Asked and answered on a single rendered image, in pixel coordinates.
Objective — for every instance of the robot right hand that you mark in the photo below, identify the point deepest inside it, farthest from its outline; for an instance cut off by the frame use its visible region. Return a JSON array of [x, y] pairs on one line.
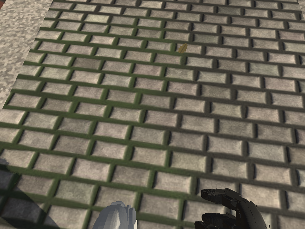
[[247, 216]]

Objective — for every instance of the robot left shin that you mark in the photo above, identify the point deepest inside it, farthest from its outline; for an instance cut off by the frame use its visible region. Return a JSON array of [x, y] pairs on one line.
[[118, 202]]

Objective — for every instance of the left robot thigh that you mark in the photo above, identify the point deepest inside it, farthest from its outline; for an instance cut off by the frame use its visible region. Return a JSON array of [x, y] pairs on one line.
[[116, 216]]

